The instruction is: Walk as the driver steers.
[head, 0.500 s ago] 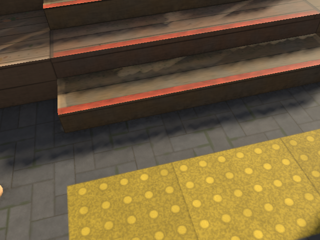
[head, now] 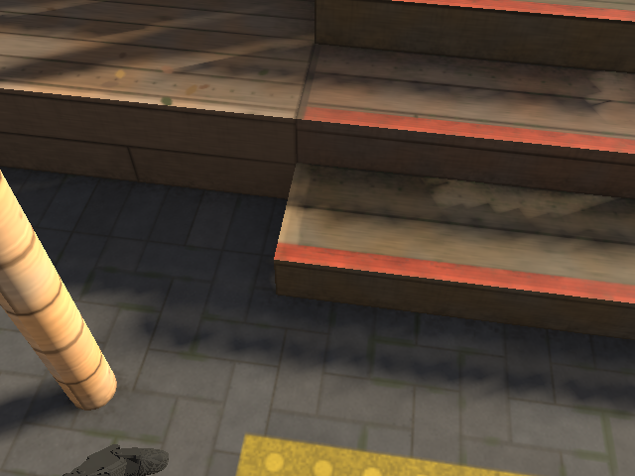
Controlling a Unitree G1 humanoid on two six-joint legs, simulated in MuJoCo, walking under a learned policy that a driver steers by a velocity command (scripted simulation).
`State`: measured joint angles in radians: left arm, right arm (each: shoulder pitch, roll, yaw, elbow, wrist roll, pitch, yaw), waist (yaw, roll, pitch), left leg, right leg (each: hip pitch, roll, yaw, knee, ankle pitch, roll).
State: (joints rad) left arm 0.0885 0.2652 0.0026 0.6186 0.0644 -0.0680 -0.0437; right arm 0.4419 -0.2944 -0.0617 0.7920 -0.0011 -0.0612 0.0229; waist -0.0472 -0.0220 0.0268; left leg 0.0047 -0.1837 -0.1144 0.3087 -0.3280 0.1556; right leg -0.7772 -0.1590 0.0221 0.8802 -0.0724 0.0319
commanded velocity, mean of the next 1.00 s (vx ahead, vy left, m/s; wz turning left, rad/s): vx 0.86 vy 0.00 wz -0.63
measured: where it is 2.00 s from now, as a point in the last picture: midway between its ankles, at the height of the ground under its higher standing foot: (452, 108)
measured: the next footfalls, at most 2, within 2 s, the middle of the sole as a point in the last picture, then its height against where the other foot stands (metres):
right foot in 0.16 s outside the picture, level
left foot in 0.58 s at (287, 336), level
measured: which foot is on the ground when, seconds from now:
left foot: down 0.00-0.16, up 0.18-0.56, down 0.58-0.96, up 0.98-1.00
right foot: up 0.00-0.14, down 0.16-0.56, up 0.58-0.94, down 0.96-1.00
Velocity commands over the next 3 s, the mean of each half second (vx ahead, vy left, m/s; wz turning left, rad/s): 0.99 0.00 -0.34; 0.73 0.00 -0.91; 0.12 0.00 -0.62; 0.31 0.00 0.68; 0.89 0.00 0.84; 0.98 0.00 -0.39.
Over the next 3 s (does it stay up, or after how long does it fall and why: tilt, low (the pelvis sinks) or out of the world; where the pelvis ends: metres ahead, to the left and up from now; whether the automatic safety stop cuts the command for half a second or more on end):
stays up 1.83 -0.39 0.48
